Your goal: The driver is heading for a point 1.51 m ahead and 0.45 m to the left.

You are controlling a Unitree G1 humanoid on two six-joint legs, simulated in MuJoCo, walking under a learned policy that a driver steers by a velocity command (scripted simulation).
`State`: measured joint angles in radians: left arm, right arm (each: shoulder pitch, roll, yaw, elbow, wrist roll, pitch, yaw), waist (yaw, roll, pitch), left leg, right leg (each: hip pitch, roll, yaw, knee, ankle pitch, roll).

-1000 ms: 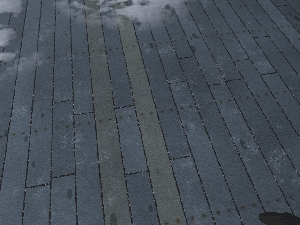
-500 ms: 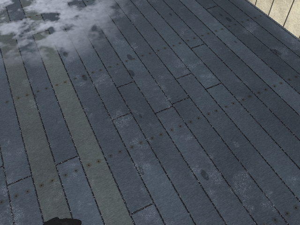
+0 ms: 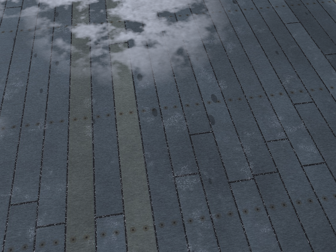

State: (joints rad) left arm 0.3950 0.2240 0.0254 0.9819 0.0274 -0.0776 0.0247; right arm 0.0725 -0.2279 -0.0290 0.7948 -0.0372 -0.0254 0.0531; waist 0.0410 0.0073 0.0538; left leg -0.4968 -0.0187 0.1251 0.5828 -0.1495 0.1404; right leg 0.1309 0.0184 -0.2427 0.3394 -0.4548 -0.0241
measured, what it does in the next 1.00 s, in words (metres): walks ahead, turning left: left foot, then right foot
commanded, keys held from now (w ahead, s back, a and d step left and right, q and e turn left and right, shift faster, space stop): w+q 0.40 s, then q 0.28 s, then no key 0.32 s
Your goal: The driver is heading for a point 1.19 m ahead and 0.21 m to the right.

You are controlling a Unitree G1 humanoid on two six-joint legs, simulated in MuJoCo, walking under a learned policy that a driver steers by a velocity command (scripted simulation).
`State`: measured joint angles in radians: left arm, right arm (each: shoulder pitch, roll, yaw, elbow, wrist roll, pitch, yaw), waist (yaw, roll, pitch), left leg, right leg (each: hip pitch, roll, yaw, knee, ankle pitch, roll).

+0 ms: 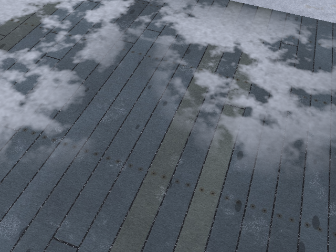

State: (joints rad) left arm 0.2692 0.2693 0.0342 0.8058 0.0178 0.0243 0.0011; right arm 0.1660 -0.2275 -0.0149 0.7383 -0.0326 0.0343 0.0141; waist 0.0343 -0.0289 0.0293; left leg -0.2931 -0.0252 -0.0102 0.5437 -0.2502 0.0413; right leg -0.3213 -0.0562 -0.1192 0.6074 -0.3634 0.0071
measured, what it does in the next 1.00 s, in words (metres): steps on the spot: right foot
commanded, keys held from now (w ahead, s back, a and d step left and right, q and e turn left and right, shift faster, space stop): no key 0.62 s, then w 0.38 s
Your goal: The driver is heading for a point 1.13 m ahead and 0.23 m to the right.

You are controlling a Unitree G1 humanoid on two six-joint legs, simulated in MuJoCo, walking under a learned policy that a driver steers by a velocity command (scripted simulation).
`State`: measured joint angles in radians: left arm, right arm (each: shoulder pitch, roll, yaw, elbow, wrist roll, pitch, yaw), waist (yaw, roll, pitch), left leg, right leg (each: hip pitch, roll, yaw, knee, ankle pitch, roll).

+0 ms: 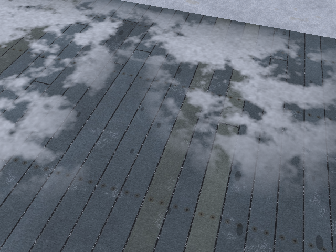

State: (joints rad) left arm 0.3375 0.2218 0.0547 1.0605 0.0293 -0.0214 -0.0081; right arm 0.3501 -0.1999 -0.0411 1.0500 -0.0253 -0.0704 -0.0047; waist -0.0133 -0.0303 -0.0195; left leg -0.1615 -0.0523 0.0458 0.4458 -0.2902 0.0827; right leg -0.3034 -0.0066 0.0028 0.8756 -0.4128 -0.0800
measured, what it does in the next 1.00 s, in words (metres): walks ahead: right foot, then left foot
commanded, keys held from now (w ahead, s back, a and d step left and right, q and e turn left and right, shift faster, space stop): w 1.00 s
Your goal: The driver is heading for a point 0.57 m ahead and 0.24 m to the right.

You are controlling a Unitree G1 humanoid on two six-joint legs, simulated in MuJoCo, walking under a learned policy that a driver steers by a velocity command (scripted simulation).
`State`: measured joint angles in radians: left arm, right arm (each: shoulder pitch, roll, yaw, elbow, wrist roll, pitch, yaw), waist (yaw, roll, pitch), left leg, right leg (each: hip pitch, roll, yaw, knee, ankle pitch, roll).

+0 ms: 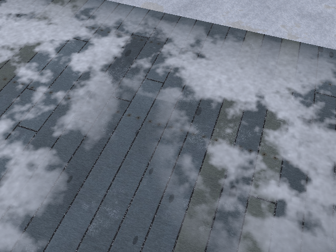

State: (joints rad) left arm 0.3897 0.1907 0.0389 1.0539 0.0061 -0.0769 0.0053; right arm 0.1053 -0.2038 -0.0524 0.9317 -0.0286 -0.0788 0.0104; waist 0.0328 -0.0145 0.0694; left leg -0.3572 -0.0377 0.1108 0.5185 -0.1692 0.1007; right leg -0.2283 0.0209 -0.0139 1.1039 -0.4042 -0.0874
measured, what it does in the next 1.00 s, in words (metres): walks ahead, turning right: right foot, then left foot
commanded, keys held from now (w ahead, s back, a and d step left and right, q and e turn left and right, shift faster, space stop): w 0.04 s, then no key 0.02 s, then e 0.94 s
